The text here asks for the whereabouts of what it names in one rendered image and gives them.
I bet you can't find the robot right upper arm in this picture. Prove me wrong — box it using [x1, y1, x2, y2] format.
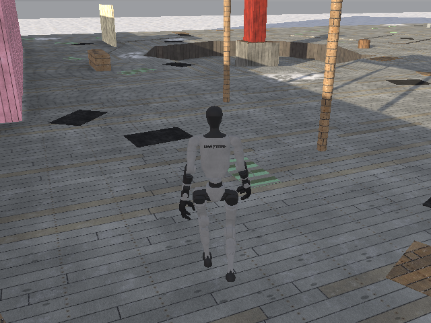
[229, 135, 246, 172]

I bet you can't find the right robot hand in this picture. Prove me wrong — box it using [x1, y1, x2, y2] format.
[236, 186, 251, 200]

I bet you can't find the left robot thigh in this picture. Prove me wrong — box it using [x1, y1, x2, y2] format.
[193, 187, 209, 228]

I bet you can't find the left robot hand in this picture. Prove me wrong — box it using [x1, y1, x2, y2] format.
[179, 200, 195, 220]

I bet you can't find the left robot forearm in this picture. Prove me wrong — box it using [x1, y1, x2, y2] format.
[180, 164, 193, 201]

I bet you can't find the robot left upper arm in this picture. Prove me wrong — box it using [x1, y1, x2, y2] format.
[186, 135, 201, 174]

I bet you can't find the left robot shin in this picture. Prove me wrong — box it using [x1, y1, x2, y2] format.
[198, 217, 210, 259]

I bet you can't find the right robot forearm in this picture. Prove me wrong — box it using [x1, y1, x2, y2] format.
[238, 161, 251, 188]

